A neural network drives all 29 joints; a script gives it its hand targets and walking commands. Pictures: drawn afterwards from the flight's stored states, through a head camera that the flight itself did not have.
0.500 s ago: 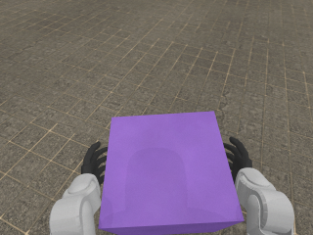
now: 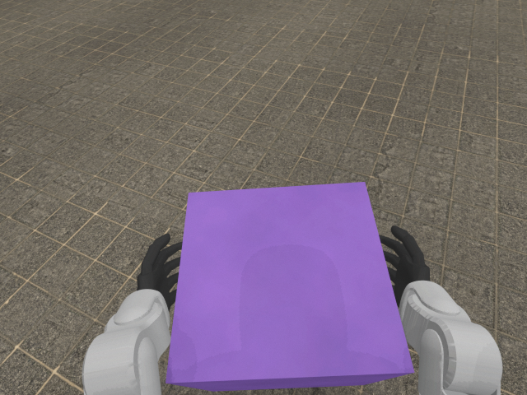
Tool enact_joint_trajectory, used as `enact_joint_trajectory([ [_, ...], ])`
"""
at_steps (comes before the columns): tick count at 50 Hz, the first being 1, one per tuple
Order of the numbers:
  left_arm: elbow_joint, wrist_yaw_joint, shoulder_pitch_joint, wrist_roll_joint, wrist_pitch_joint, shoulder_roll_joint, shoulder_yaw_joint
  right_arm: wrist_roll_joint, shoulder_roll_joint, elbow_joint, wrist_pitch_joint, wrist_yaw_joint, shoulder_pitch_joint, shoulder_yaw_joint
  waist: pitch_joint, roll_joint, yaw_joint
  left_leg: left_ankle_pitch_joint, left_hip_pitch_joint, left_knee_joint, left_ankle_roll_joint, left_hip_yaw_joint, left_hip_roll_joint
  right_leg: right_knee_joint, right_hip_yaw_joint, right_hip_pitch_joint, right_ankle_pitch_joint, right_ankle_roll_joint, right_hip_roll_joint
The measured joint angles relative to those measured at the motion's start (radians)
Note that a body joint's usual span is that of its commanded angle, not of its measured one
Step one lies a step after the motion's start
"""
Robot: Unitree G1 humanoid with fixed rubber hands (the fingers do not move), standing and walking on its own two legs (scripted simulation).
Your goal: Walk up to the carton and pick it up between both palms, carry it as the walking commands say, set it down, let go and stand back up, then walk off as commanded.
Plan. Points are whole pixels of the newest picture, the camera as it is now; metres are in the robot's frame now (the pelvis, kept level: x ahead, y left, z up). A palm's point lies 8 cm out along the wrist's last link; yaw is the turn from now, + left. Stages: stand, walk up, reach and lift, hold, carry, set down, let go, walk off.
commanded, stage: carry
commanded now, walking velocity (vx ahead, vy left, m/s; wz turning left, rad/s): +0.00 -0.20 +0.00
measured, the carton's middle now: (282, 295) +0.26 +0.00 +0.03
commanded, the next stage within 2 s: none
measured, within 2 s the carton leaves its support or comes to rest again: neither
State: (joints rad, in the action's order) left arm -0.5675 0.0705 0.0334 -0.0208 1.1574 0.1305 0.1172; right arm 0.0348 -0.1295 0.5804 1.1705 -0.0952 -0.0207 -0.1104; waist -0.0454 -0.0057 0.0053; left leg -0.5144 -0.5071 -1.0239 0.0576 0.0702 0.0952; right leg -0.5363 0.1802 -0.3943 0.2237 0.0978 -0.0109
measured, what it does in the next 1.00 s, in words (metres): steps to the right: left foot, then right foot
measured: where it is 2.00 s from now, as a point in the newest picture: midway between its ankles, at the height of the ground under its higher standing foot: outside the picture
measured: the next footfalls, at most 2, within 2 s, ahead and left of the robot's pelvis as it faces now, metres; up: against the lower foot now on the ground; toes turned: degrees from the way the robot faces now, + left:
left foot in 0.18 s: -0.01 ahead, +0.14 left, +0.00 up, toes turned +7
right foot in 0.44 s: +0.04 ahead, -0.13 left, +0.00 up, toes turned -6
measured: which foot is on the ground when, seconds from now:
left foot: up 0.00-0.16, down 0.18-0.46, up 0.48-0.84, down 0.86-1.00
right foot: down 0.00-0.18, up 0.20-0.42, down 0.44-0.86, up 0.88-1.00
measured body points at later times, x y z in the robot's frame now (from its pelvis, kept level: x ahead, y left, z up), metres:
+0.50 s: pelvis -0.03 -0.04 -0.01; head -0.03 -0.04 +0.44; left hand +0.21 +0.12 +0.07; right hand +0.21 -0.21 +0.07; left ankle -0.06 +0.12 -0.72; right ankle +0.00 -0.12 -0.73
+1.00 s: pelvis -0.07 -0.09 +0.00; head -0.09 -0.07 +0.45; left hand +0.16 +0.09 +0.07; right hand +0.18 -0.24 +0.09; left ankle -0.11 +0.06 -0.73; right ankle -0.06 -0.18 -0.69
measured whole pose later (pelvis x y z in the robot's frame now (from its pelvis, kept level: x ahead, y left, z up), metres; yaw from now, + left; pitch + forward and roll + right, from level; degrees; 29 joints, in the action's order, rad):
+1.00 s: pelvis -0.07 -0.09 +0.00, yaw +1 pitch +3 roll -2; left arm -0.57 0.08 0.06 -0.03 1.19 0.13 0.12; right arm 0.03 -0.13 0.52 1.17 -0.08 -0.03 -0.10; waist -0.09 -0.01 0.01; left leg -0.36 -0.29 -0.60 0.04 0.07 0.13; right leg -0.89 0.11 -0.50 0.38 0.10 0.02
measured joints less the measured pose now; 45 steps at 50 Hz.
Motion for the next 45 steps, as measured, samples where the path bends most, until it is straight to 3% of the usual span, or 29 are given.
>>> enact_joint_trajectory([
  [5, 0.0, 0.0, 0.002, 0.0, 0.001, 0.0, 0.0, 0.0, 0.0, -0.001, 0.001, 0.0, 0.0, 0.0, -0.015, 0.001, -0.001, 0.005, 0.07, 0.099, 0.0, 0.001, -0.004, 0.0, 0.017, -0.001, -0.01, 0.002, 0.016],
  [9, 0.0, 0.002, 0.003, 0.0, 0.003, 0.0, 0.0, 0.0, 0.0, -0.005, 0.002, 0.001, 0.0, 0.0, -0.039, 0.004, -0.001, 0.13, 0.206, 0.387, -0.014, 0.005, 0.002, -0.038, 0.035, -0.02, -0.001, 0.002, 0.031],
  [12, 0.003, 0.008, 0.023, -0.01, 0.025, 0.0, 0.003, 0.0, 0.0, -0.05, 0.002, 0.009, -0.004, 0.005, -0.039, -0.001, -0.001, 0.137, 0.216, 0.396, -0.032, 0.003, 0.008, -0.244, -0.003, -0.072, 0.168, -0.007, 0.03],
  [15, 0.001, 0.012, 0.024, -0.013, 0.033, 0.0, 0.004, 0.0, -0.001, -0.058, 0.002, 0.013, -0.003, 0.005, -0.041, -0.003, 0.0, 0.156, 0.225, 0.419, -0.028, 0.004, 0.021, -0.365, -0.059, -0.098, 0.179, -0.008, 0.026],
  [19, 0.001, 0.012, 0.018, -0.013, 0.032, 0.001, 0.004, 0.0, 0.0, -0.052, 0.002, 0.011, -0.003, 0.006, -0.046, -0.004, 0.001, 0.168, 0.2, 0.421, -0.008, 0.005, 0.035, -0.298, -0.07, -0.082, 0.18, -0.013, 0.005],
  [21, 0.0, 0.012, 0.018, -0.013, 0.032, 0.0, 0.004, 0.0, -0.001, -0.052, 0.002, 0.011, -0.003, 0.006, -0.047, -0.005, 0.001, 0.173, 0.19, 0.421, 0.005, 0.006, 0.039, -0.186, -0.071, -0.044, 0.176, -0.013, 0.005],
  [23, 0.0, 0.012, 0.018, -0.012, 0.031, 0.0, 0.003, 0.0, 0.0, -0.051, 0.002, 0.011, -0.004, 0.005, -0.046, -0.003, 0.0, 0.17, 0.174, 0.4, 0.02, 0.006, 0.042, -0.052, -0.069, -0.003, 0.024, -0.02, 0.003],
  [27, 0.001, 0.011, 0.017, -0.012, 0.03, 0.001, 0.003, 0.0, 0.0, -0.046, 0.003, 0.01, -0.004, 0.006, -0.01, -0.006, 0.001, 0.003, 0.089, 0.178, 0.021, 0.008, 0.031, -0.044, -0.064, -0.006, 0.016, -0.023, 0.013],
  [32, 0.001, 0.003, 0.018, -0.008, 0.014, 0.001, 0.002, 0.0, 0.0, -0.025, 0.004, 0.004, -0.004, 0.005, -0.003, -0.008, 0.0, -0.002, 0.039, 0.106, 0.021, 0.006, 0.006, -0.009, -0.042, -0.007, -0.007, -0.005, 0.014],
  [39, 0.001, 0.0, 0.018, -0.008, 0.01, 0.002, 0.001, 0.0, 0.0, -0.019, 0.005, 0.002, -0.005, 0.005, -0.014, -0.007, 0.0, 0.002, 0.094, 0.154, 0.011, 0.008, -0.01, -0.009, -0.003, -0.007, -0.019, 0.011, 0.031],
  [43, 0.001, 0.002, 0.018, -0.008, 0.012, 0.001, 0.002, 0.0, 0.0, -0.024, 0.003, 0.003, -0.004, 0.006, -0.042, -0.006, 0.0, 0.116, 0.217, 0.392, -0.023, 0.008, -0.006, -0.029, 0.013, -0.024, -0.017, 0.011, 0.051],
  [45, 0.002, 0.008, 0.026, -0.012, 0.024, 0.001, 0.003, 0.0, -0.001, -0.049, 0.002, 0.009, -0.006, 0.006, -0.043, -0.007, -0.001, 0.129, 0.223, 0.395, -0.03, 0.007, 0.0, -0.135, 0.005, -0.049, 0.103, 0.005, 0.05],
])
